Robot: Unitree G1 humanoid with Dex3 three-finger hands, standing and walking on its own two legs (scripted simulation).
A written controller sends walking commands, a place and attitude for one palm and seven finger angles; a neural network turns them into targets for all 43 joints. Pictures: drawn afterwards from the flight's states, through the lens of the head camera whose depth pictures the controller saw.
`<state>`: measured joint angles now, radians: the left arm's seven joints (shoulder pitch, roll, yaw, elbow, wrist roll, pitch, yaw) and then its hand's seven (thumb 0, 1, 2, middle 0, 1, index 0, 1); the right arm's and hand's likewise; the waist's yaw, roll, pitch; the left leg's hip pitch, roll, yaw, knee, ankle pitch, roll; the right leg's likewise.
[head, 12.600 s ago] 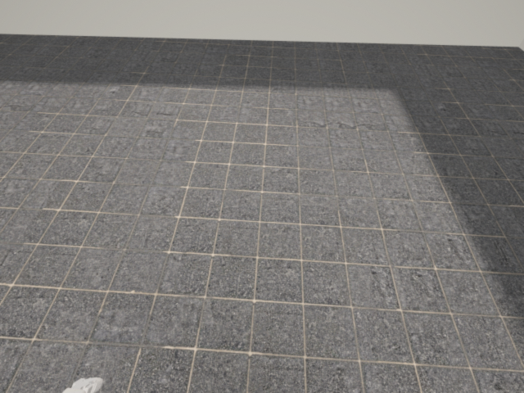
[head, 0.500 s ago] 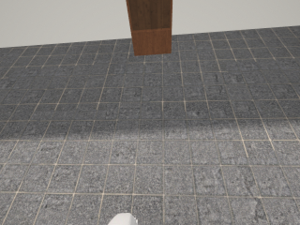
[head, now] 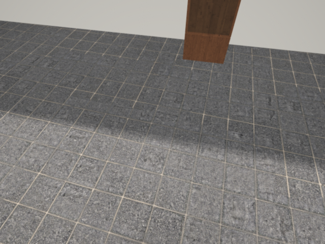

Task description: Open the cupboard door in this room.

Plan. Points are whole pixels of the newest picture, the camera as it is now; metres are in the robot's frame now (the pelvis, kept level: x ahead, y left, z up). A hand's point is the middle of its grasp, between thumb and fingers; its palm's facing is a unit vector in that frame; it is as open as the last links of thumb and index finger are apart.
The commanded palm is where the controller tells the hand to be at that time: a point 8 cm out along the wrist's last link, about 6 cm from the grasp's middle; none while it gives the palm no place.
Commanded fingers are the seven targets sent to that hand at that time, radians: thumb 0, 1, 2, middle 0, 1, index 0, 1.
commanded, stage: turn or walk to find it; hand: left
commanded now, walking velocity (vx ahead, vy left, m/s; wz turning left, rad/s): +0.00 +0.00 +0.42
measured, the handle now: out of the picture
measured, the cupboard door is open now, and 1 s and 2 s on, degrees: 0 0 0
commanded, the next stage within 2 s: stand and wait in 0.22 s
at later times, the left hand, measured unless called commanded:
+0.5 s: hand out of the picture -0.03 +0.20 -0.18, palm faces +0.22 -0.95 -0.23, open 7.3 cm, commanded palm none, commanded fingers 0.00 0.90 0.90 -0.20 -0.30 -0.20 -0.30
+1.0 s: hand out of the picture -0.04 +0.15 -0.17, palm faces +0.18 -0.96 -0.19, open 7.3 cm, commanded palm none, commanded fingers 0.00 0.90 0.90 -0.20 -0.30 -0.20 -0.30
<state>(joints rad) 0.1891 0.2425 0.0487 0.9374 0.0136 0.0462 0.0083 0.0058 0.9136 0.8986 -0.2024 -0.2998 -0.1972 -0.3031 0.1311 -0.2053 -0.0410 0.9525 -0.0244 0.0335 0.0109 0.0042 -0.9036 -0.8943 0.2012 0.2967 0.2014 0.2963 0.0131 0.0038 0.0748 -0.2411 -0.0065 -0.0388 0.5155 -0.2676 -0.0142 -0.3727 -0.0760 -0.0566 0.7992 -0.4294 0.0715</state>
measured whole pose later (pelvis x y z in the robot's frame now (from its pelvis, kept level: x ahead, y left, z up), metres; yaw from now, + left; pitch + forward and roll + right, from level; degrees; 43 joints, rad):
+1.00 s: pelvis -0.02 -0.01 +0.01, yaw +9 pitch -2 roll +0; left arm 0.26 0.15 -0.01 1.14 0.01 0.00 0.03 0.01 0.92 0.90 -0.20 -0.30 -0.20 -0.30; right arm 0.26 -0.16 -0.01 1.16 -0.01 0.00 -0.02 0.00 -0.92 -0.89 0.20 0.30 0.20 0.30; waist 0.01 0.00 0.02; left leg -0.13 0.04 0.06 0.40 -0.24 -0.03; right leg -0.16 -0.04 -0.09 0.43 -0.24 -0.01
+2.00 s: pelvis -0.04 +0.00 +0.00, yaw +13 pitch -1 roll +0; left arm 0.26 0.18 0.02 1.10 0.02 0.01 0.03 0.00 0.91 0.90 -0.20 -0.30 -0.20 -0.30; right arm 0.25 -0.16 -0.02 1.10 -0.01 0.00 -0.02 0.01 -0.92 -0.89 0.20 0.30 0.20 0.30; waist 0.02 -0.01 0.04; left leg -0.24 0.01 0.00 0.50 -0.25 0.00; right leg -0.22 -0.07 -0.14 0.49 -0.25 0.01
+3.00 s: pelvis -0.04 -0.01 -0.01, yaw +19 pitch +0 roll +0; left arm 0.14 0.24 0.03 1.00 0.02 0.06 0.01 0.00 0.91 0.90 -0.21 -0.30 -0.20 -0.30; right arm 0.20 -0.19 -0.02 0.99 -0.03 0.02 0.01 0.00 -0.91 -0.89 0.20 0.30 0.20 0.30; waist -0.01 -0.02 0.09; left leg -0.33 -0.02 -0.07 0.60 -0.28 0.00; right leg -0.34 -0.07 -0.11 0.80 -0.47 0.03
